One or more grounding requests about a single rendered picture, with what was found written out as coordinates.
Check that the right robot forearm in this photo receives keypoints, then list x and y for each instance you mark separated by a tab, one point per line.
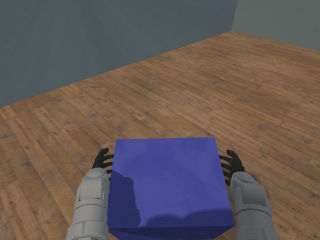
252	209

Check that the robot right hand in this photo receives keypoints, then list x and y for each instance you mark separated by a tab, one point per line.
236	165

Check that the carton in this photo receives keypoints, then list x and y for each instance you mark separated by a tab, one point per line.
168	189

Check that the robot left hand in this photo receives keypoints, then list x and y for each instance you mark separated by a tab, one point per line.
101	158

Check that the left robot forearm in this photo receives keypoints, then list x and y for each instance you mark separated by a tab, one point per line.
89	220

